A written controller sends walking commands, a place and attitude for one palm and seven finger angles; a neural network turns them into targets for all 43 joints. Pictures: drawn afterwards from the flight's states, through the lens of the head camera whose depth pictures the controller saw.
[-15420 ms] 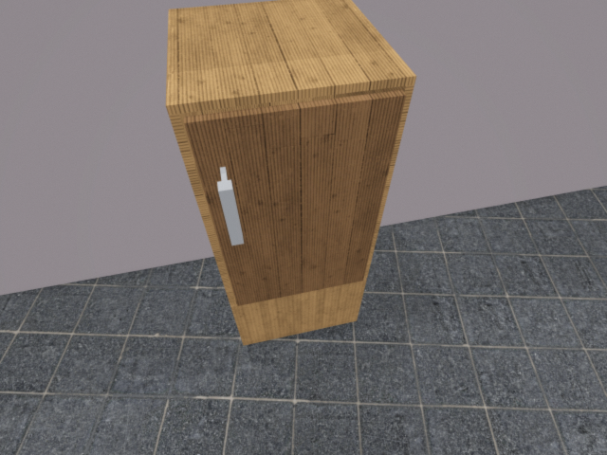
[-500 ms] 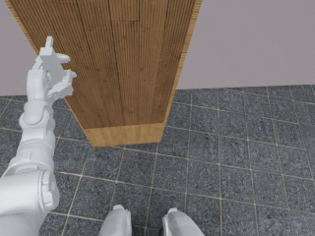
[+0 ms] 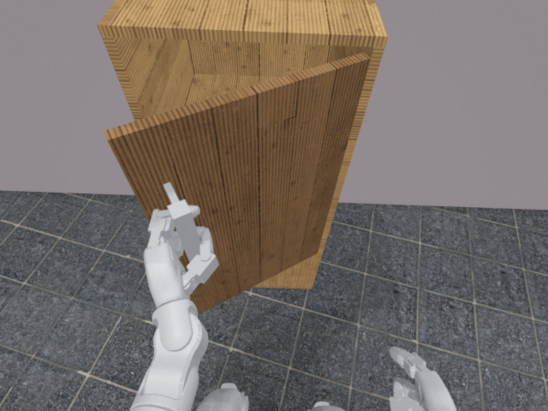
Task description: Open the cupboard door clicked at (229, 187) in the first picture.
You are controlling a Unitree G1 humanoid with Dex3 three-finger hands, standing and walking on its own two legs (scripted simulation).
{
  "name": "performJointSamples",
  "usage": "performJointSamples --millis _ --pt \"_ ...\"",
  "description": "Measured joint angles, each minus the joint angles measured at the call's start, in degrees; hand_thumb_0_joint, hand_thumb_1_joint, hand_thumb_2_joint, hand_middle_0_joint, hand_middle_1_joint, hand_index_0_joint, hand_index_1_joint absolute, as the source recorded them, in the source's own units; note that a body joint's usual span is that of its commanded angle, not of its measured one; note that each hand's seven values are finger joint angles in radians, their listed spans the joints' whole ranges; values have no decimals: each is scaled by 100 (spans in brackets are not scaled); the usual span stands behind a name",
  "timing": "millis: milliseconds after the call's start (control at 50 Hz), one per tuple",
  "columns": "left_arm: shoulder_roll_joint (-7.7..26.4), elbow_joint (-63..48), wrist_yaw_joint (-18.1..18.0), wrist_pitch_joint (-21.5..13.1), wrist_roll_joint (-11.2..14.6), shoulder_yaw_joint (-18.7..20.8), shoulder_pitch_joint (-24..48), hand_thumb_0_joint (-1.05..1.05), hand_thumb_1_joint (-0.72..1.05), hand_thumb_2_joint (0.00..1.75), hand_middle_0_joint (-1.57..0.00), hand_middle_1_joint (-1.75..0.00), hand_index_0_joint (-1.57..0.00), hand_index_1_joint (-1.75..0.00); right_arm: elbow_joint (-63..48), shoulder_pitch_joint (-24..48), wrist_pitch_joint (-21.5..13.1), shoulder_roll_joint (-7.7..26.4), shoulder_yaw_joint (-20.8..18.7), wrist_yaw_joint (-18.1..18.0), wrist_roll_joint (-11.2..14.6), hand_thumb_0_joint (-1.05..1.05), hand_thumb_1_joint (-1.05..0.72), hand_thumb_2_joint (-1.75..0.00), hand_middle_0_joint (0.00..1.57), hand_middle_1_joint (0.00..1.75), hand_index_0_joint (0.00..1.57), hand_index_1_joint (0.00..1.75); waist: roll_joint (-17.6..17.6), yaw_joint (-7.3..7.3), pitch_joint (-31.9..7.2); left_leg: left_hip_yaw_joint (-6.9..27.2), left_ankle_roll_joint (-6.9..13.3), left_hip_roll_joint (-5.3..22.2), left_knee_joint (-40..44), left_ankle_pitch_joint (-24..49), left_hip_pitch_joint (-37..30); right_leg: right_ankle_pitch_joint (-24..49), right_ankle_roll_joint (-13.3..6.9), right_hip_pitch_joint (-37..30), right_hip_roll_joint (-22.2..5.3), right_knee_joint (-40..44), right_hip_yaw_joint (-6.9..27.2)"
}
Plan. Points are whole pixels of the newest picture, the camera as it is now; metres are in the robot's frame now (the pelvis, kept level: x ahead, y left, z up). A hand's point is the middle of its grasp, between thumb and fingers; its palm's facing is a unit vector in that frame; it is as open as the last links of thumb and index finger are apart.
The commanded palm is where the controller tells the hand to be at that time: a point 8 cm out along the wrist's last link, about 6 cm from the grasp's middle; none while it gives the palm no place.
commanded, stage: pull the door open along its arc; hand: left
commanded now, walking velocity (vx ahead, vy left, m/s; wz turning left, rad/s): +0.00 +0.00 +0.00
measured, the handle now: (184, 227) +0.37 +0.16 +0.05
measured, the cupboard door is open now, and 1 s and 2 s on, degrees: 31 46 49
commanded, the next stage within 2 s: open thumb and fingers to let go in 0.22 s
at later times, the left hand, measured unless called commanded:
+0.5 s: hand (257, 296) +0.27 +0.04 +0.05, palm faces +0.42 -0.91 -0.03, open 6.5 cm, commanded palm +0.22 +0.09 +0.05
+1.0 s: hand (253, 293) +0.27 +0.05 +0.04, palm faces +0.40 -0.92 -0.01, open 14.2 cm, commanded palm +0.22 +0.09 +0.05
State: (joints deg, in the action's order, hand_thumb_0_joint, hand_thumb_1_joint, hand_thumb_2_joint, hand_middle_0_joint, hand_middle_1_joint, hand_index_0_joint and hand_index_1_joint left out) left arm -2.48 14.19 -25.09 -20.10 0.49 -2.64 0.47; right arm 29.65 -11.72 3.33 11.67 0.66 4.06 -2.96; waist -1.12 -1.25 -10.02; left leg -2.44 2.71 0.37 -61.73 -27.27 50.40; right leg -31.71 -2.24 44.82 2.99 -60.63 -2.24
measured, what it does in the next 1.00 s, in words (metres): shifts its weight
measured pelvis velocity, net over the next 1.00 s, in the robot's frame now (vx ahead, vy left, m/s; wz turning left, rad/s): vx -0.01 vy -0.05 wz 0.07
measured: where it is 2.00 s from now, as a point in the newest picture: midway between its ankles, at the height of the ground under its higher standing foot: outside the picture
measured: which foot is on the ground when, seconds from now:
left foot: down 0.00-1.00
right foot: down 0.00-1.00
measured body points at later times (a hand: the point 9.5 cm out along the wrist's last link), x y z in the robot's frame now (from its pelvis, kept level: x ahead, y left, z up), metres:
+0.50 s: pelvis +0.00 -0.06 +0.00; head +0.04 -0.08 +0.45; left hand +0.24 +0.09 +0.05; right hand +0.18 -0.27 -0.10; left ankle +0.02 +0.09 -0.66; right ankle -0.02 -0.10 -0.66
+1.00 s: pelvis -0.01 -0.05 +0.00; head +0.04 -0.07 +0.45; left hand +0.25 +0.09 +0.05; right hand +0.18 -0.27 -0.11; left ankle +0.02 +0.09 -0.66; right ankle -0.02 -0.10 -0.66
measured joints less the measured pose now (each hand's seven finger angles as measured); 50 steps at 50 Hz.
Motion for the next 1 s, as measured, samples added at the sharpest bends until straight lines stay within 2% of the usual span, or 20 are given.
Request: performJointSamples --millis 40,80,160,240,380,500,620,760,840,1000 --pt "-114 -248 -222 157 -222 -252 -310 3 65 72 -32 -132 -35 -131 -62 92 17 -89 46 -23 -35 1 -91 -90 20 30 20 30 8 23 -21 31 -32 -8 11 -3 -84 -24 -34 -85 -4 -6 -30" --pt "-176 -494 -298 305 -364 -483 -653 3 64 71 -31 -131 -35 -132 -129 144 25 -179 101 -66 -47 1 -91 -90 20 30 20 30 7 24 -26 63 -70 -10 56 2 -209 -34 -71 -213 -1 30 -59" --pt "-285 -919 -290 495 -472 -867 -1340 4 62 68 -30 -130 -36 -133 -254 126 -20 -308 214 -155 -58 1 -91 -90 20 30 20 30 -8 -2 -41 125 -151 1 191 25 -460 -30 -148 -468 23 155 -110" --pt "-188 -1175 -257 540 -558 -1136 -1796 4 61 66 -29 -128 -36 -133 -283 50 -113 -355 282 -203 -78 1 -91 -90 20 30 21 30 -1 -47 -93 184 -244 17 270 36 -581 -52 -236 -582 48 200 -163" --pt "-198 -1051 -560 474 -618 -1139 -1580 2 62 73 -31 -129 -35 -133 -37 1 -375 -137 173 -264 -135 1 -91 -90 20 30 21 30 -66 -29 -115 388 -389 -34 107 43 -339 -169 -373 -383 15 -27 -379" --pt "-276 -852 -556 447 -515 -916 -1294 1 60 75 -35 -130 -37 -133 143 -83 -417 -5 33 -329 -117 1 -91 -90 20 30 20 30 -48 15 -70 433 -468 -73 151 137 -246 -175 -452 -247 -24 -118 -434" --pt "-194 -784 -393 311 -385 -736 -1261 1 37 66 -35 -129 -35 -130 242 -160 -426 32 -34 -345 -93 1 -91 -90 20 30 20 30 -28 1 -19 442 -441 -78 273 232 -271 -118 -492 -231 -16 -70 -427" --pt "-109 -625 -302 113 -230 -635 -1158 1 -5 49 -33 -124 -33 -125 307 -122 -433 59 -75 -338 -74 1 -91 -90 20 30 20 30 -60 -22 29 467 -412 -70 267 251 -229 -86 -511 -187 8 -68 -430" --pt "-94 -557 -283 29 -224 -650 -1109 0 -26 40 -32 -121 -32 -121 319 -75 -421 52 -82 -333 -67 1 -91 -90 20 30 20 30 -61 -12 39 458 -415 -77 252 247 -210 -84 -493 -166 2 -81 -416" --pt "-200 -454 -367 24 -321 -774 -987 0 -45 32 -27 -98 -29 -98 249 6 -398 12 -49 -333 -73 1 -91 -90 20 30 20 30 -69 24 33 426 -441 -110 229 234 -187 -77 -423 -157 -37 -76 -380"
